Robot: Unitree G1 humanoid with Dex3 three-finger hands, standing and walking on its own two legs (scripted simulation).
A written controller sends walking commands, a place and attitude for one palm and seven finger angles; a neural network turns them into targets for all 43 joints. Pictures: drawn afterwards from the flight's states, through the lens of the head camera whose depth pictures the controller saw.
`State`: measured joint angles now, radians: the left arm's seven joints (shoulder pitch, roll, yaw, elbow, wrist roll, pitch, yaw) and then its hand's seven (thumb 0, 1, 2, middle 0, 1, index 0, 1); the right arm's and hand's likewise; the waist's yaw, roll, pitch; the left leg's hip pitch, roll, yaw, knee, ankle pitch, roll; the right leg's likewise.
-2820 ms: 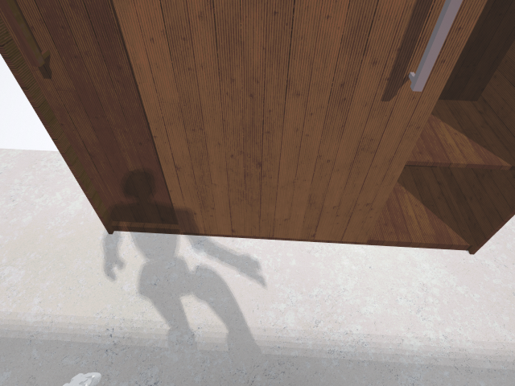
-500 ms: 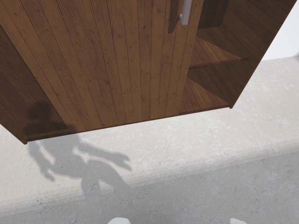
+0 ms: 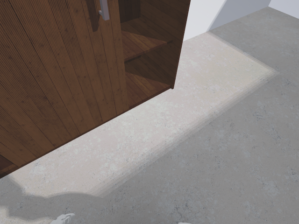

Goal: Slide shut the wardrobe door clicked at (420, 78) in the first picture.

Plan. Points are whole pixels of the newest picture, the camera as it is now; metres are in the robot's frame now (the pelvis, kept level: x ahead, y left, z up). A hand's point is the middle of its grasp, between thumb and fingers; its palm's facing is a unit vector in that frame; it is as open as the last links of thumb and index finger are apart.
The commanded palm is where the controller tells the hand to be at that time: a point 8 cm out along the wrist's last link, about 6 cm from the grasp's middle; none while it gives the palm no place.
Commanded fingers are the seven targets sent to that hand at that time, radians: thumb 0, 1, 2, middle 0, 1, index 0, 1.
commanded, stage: walk to a spot facing it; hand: left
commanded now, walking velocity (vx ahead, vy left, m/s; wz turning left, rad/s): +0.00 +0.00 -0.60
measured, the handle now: out of the picture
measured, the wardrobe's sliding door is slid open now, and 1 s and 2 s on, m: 0.49 0.49 0.49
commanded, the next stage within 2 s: turn to face it in 1.88 s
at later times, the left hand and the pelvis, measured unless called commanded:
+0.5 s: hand (86, 222) +0.15 +0.20 -0.18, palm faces -0.27 -0.95 -0.17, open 7.4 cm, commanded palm none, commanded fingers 0.00 0.90 0.90 -0.20 -0.30 -0.20 -0.30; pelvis +0.02 +0.03 -0.01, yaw -18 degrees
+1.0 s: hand (153, 163) +0.34 +0.00 -0.17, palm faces -0.63 -0.76 -0.12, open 7.4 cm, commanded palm none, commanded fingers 0.00 0.90 0.90 -0.20 -0.30 -0.20 -0.30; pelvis +0.13 -0.06 -0.02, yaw -35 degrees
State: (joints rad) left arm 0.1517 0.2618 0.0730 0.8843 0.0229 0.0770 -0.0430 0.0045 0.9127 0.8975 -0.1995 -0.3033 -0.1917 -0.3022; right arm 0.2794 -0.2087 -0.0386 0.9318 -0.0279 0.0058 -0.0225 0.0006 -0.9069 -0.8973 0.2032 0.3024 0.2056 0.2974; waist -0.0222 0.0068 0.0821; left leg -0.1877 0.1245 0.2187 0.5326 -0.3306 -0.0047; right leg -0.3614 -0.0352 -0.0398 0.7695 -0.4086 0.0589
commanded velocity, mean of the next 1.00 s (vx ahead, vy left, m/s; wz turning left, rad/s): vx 0.22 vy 0.00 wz -0.60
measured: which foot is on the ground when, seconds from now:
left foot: down 0.00-0.04, up 0.06-0.40, down 0.42-1.00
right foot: up 0.00-0.04, down 0.06-0.42, up 0.44-1.00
